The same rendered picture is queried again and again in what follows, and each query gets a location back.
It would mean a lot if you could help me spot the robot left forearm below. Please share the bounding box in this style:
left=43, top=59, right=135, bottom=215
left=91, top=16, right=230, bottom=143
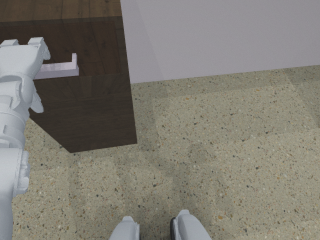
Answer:
left=0, top=71, right=34, bottom=151

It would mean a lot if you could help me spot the left robot hand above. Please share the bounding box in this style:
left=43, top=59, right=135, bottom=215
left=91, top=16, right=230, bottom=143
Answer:
left=0, top=37, right=51, bottom=113

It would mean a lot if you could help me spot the cabinet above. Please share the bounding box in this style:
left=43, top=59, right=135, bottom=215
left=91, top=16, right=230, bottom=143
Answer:
left=0, top=0, right=138, bottom=153

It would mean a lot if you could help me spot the robot left thigh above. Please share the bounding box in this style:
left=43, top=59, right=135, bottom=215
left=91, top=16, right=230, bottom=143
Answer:
left=108, top=220, right=140, bottom=240

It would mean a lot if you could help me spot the drawer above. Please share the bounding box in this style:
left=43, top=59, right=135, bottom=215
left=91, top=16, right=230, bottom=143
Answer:
left=0, top=20, right=121, bottom=81

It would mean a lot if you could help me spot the handle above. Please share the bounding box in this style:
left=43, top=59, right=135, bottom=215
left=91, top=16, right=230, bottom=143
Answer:
left=34, top=53, right=79, bottom=80

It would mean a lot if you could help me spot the left robot upper arm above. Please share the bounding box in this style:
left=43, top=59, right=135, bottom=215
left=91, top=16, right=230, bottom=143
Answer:
left=0, top=147, right=31, bottom=240

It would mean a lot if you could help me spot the right robot shin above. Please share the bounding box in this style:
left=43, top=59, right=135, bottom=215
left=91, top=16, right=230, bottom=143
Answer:
left=177, top=209, right=190, bottom=217

